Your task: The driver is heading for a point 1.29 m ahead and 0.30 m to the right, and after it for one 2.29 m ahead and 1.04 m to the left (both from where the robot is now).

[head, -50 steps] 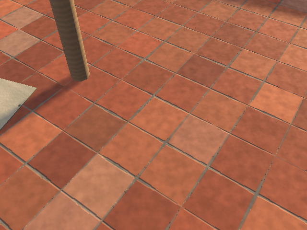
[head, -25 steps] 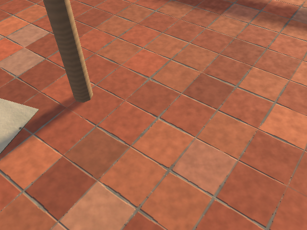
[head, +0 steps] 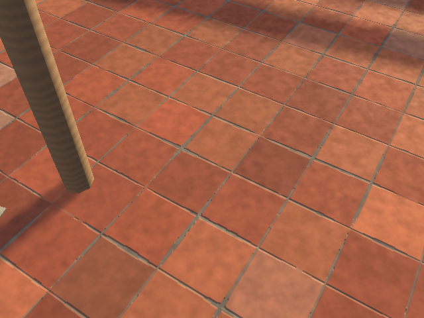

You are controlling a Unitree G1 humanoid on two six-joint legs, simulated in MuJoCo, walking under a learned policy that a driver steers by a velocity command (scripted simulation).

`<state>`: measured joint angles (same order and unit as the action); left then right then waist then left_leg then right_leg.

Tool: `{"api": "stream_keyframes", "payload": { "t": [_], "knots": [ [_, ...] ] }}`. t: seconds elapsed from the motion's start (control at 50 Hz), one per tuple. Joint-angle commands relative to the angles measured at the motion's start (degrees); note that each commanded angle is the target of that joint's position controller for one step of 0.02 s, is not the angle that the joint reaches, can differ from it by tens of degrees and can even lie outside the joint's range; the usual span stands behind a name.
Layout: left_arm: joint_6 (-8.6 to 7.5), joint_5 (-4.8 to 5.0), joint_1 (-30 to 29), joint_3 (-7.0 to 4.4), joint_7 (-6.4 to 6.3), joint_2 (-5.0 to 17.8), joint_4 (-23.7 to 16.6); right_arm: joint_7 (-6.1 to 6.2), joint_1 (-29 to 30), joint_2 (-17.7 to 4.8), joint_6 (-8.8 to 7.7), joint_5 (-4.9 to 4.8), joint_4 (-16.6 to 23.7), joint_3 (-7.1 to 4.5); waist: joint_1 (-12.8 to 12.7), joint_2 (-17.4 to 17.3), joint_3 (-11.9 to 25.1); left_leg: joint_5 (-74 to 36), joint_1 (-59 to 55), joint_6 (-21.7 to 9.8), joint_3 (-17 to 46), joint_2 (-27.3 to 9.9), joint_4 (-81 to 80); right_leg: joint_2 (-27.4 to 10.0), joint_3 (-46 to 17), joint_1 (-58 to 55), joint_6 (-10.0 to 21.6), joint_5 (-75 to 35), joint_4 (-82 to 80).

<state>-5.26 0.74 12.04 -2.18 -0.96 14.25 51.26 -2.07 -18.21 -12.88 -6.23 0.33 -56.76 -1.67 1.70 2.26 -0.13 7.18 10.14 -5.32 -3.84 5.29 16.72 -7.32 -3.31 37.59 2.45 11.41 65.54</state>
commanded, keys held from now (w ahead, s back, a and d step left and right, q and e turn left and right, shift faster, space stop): w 0.74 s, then w+e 0.26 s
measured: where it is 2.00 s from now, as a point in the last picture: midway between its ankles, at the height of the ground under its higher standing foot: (256, 185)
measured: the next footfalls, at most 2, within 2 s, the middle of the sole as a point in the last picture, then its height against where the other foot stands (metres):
right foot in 0.30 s outside the picture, level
left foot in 0.88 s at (191, 276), level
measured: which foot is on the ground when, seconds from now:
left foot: down 0.00-0.30, up 0.32-0.86, down 0.88-1.00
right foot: up 0.00-0.28, down 0.30-0.88, up 0.90-1.00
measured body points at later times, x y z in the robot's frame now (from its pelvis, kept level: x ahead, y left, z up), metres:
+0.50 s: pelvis +0.28 -0.09 +0.00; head +0.30 -0.10 +0.45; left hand +0.34 +0.18 -0.12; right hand +0.36 -0.35 -0.14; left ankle +0.27 +0.08 -0.65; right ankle +0.30 -0.16 -0.74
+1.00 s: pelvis +0.55 -0.02 -0.01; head +0.58 -0.01 +0.44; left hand +0.58 +0.25 -0.16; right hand +0.67 -0.29 -0.12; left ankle +0.62 +0.07 -0.74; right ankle +0.43 -0.16 -0.65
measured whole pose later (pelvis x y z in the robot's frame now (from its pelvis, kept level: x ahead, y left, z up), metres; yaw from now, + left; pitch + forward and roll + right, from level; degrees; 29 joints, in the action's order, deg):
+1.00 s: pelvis +0.55 -0.02 -0.01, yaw -4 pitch +2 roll +0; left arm -4.5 2.0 19.7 -3.1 -0.7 14.4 55.6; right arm -1.3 -7.5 -13.4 -6.6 0.1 -50.5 -3.1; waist -0.7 2.0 -1.4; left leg 8.9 20.9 -2.5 -5.4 -0.1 27.9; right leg -1.7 -3.2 22.3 2.6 22.0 67.6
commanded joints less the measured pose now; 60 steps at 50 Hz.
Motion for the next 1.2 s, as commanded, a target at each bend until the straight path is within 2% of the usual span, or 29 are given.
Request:
{"api": "stream_keyframes", "payload": {
  "t": [0.02,0.12,0.22,0.26,0.28,0.3,0.32,0.34,0.36,0.38,0.4,0.44,0.48,0.54,0.66,0.78,0.82,0.84,0.86,0.88,0.9,0.92,0.94,0.96,0.98,1.0,1.04,1.1,1.2],
  "knots": [
    [0.24,-0.73,2.1,-0.82,-0.43,2.7,-2.4,1.13,2.2,-7.5,-1.03,-0.02,3.1,-1.15,-2.7,-4.5,-3.2,-3.5,5.9,-9.7,12.2,-16.0,-12.0,-2.5,-0.1,1.7,-1.6,-8.8,-7.6],
    [-0.51,-0.05,-9.0,-0.36,0.56,1.7,-5.3,2.11,-3.5,-9.4,-0.11,-1.10,1.8,-1.49,1.3,-4.6,-3.3,-4.2,-0.9,-7.0,9.3,-15.5,-10.9,0.6,2.5,0.0,-2.3,-17.8,-26.6],
    [-1.20,0.56,-14.7,-0.21,2.40,2.7,-8.1,2.30,-6.8,-9.9,1.20,-1.50,0.1,-1.91,2.6,-5.4,-4.7,-3.9,-9.9,-6.2,10.5,-19.3,-6.1,2.0,2.6,-0.1,-0.5,-11.0,-34.4],
    [-1.71,0.54,-11.6,-0.81,2.82,4.2,-7.8,2.40,-5.6,-10.7,1.80,-1.55,0.2,-2.26,0.2,-6.5,-3.1,-10.1,-11.5,-5.1,10.8,-20.1,-1.9,3.6,3.7,-5.8,1.1,-6.7,-36.7],
    [-1.87,0.43,-6.3,-1.74,2.76,5.8,-6.4,2.41,-4.2,-10.7,2.10,-1.41,0.6,-2.17,-3.0,-6.6,-0.1,-19.6,-10.9,-4.0,9.1,-18.4,4.3,5.5,5.4,-13.5,2.4,-5.8,-38.0],
    [-2.00,0.37,4.2,-3.36,2.39,9.0,-3.3,2.36,-3.7,-8.9,2.28,-0.81,1.1,-1.51,-7.4,-5.2,6.5,-24.5,-6.6,-2.3,6.2,-14.8,16.9,5.3,4.6,-27.6,4.4,-6.7,-37.6],
    [-1.91,-0.67,14.4,-4.81,2.04,14.9,-1.4,2.20,-6.6,-4.8,1.64,-0.06,2.7,-0.03,-8.8,4.0,16.2,-10.1,11.3,1.1,1.8,-8.7,39.0,-8.4,-13.5,-49.5,10.8,-5.1,-37.4],
    [-1.59,-0.66,17.3,-4.77,2.53,15.4,-0.4,1.79,-10.6,-0.2,0.16,-0.58,2.2,1.38,-7.3,15.8,21.7,24.4,28.0,2.8,6.1,-1.0,52.8,-16.1,-36.5,-60.9,16.2,3.7,-46.2],
    [-1.75,-0.40,14.8,-3.26,2.52,10.1,-0.9,1.57,-6.3,-7.4,-0.94,-2.19,2.6,-0.38,-7.8,9.9,16.8,23.4,33.9,1.5,11.4,-4.7,59.2,-14.4,-34.7,-57.2,13.6,6.7,-48.1],
    [-1.72,-0.15,8.8,-2.47,2.43,8.0,-2.3,1.53,-1.4,-9.5,-1.45,-2.86,4.3,-0.96,-6.4,6.5,9.7,17.5,35.5,0.7,9.6,-7.9,58.7,-12.9,-25.9,-48.8,11.5,1.7,-48.9],
    [-1.61,-0.45,3.9,-1.88,2.62,6.5,-3.3,1.91,1.2,-9.1,-1.37,-2.18,4.6,-1.11,-4.6,1.5,6.4,12.2,32.6,0.8,8.4,-10.5,56.1,-10.5,-19.6,-40.9,10.5,-4.2,-50.6],
    [-1.71,-1.12,1.1,-1.14,3.09,3.9,-3.1,2.12,0.4,-6.9,0.02,-1.33,4.5,-1.45,-1.4,2.1,3.4,7.0,26.7,1.4,8.3,-13.3,50.8,-6.6,-11.8,-32.0,9.5,-9.2,-54.4],
    [-1.97,-1.02,2.8,-1.32,3.06,4.3,-1.7,2.25,-0.8,-5.0,1.25,-1.33,4.1,-1.42,-0.3,2.1,2.1,5.2,25.4,2.2,7.3,-13.4,48.5,-5.2,-7.8,-29.3,10.2,-14.0,-56.4],
    [-1.79,-1.04,5.9,-1.85,2.15,6.3,0.0,2.47,4.7,-5.2,1.78,-0.72,6.2,-1.79,-1.0,0.7,-0.4,-1.1,31.1,3.6,7.0,-13.8,41.4,-5.2,-4.9,-30.4,10.6,-19.1,-57.8],
    [-0.90,-0.37,10.6,-1.84,0.84,7.2,2.1,1.68,16.9,-3.7,1.18,-0.94,9.7,-1.33,-4.3,1.0,-3.1,-13.7,30.3,4.1,4.6,-11.6,22.2,-3.6,-0.4,-32.7,8.6,-15.2,-59.6],
    [0.50,0.32,14.6,-2.39,0.25,7.7,5.0,-0.10,24.4,-4.4,0.11,-1.45,13.2,-1.13,-5.4,1.2,-5.8,-8.0,30.9,2.1,4.9,-10.0,13.9,-7.6,-2.2,-42.0,8.2,-17.0,-55.0],
    [1.00,0.43,13.1,-2.81,0.04,8.8,4.7,-0.36,21.2,-6.1,-0.49,-1.43,12.8,-1.80,-2.9,2.3,-3.8,-4.2,23.7,1.2,4.0,-8.2,12.0,-7.8,-3.2,-42.2,7.3,-23.4,-51.1],
    [1.24,0.37,11.4,-2.94,0.04,9.3,4.2,-0.17,16.4,-7.6,-0.75,-1.38,11.6,-2.65,0.0,3.0,-0.9,-3.2,15.8,0.5,2.5,-6.3,11.2,-6.6,-2.7,-41.0,6.6,-31.8,-46.1],
    [1.40,-0.04,10.3,-2.45,0.15,8.1,3.6,0.32,6.5,-10.4,-0.84,-1.35,8.6,-4.15,4.5,2.3,5.1,-4.2,1.8,-0.9,2.2,-5.8,11.4,-3.2,-0.9,-36.6,5.0,-35.1,-35.6],
    [1.30,-0.94,10.1,-1.45,0.25,5.9,1.8,1.05,-4.6,-15.0,-0.82,-0.35,6.6,-5.40,8.0,-3.6,14.5,-4.1,-17.1,-4.4,13.4,-16.5,13.0,1.3,1.8,-23.9,2.8,-19.7,-17.3],
    [0.13,-0.11,18.7,0.81,0.78,-3.0,1.9,0.84,-7.9,-18.4,-0.41,0.22,5.4,-5.97,3.6,-19.8,23.1,4.8,-35.6,-13.0,39.7,-30.2,6.2,10.9,1.7,-2.2,-0.6,18.9,2.3],
    [-0.82,1.55,16.1,-0.74,0.80,3.8,3.0,0.90,-6.8,-12.3,-0.42,-0.15,6.0,-4.50,5.4,-14.7,21.7,11.0,-32.5,-11.5,43.3,-29.0,1.8,8.4,-5.8,3.0,0.0,21.5,9.9],
    [-1.09,2.50,10.7,-1.81,0.62,7.1,1.1,1.16,-1.6,-9.4,-0.59,-0.51,6.8,-3.62,4.6,-11.7,12.6,9.8,-24.4,-8.2,33.6,-27.5,0.8,5.6,-4.6,6.4,0.6,16.6,11.1],
    [-0.92,2.14,7.8,-1.97,0.15,6.8,0.5,1.16,3.3,-7.8,-0.73,-0.48,7.6,-3.03,2.6,-7.1,8.0,5.7,-15.4,-6.5,26.6,-25.7,-1.0,2.5,-3.2,4.1,0.6,11.0,9.1],
    [-0.40,1.33,6.4,-2.44,-0.21,6.2,0.2,0.99,6.2,-6.0,-0.86,-0.24,7.5,-2.62,1.0,-6.1,4.5,2.3,-8.2,-5.3,20.9,-23.4,-3.3,0.9,-2.9,1.5,0.5,7.6,6.2],
    [0.46,1.23,8.0,-2.68,-0.17,4.8,0.4,0.93,7.5,-5.1,-1.03,0.37,7.1,-2.34,-1.0,-7.8,3.2,0.7,-3.8,-4.5,16.4,-21.8,-5.3,-0.6,-3.4,-2.1,0.7,5.2,4.4],
    [2.00,1.46,9.3,-2.68,0.03,2.2,0.4,1.04,7.5,-5.0,-1.27,0.49,6.1,-2.59,-2.3,-7.9,1.4,-2.6,-0.1,-4.9,10.7,-20.7,-7.9,-1.2,-2.8,-4.0,0.9,3.5,2.8],
    [3.26,0.93,5.5,-2.93,-0.06,1.9,-2.2,1.93,6.5,-7.9,-1.37,0.79,5.0,-3.49,-2.7,-6.8,-1.2,-5.6,0.9,-6.2,6.0,-21.8,-10.2,-1.9,-3.5,0.8,0.0,-2.1,-1.3],
    [2.65,0.41,-2.6,-2.89,1.39,1.9,-5.0,3.15,4.2,-9.0,-0.54,0.53,4.3,-3.79,-0.6,-4.6,-3.2,-9.7,-3.7,-4.0,-2.3,-20.0,-10.2,-0.6,-0.8,3.5,-0.5,-13.8,-16.1]
  ]
}}
Velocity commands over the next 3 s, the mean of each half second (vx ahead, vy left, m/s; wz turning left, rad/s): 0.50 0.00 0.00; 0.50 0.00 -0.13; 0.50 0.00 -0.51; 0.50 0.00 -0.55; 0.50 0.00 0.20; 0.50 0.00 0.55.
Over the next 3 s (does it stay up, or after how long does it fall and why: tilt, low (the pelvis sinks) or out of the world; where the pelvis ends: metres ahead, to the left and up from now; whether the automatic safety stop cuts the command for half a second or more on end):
stays up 1.51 -0.39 -0.02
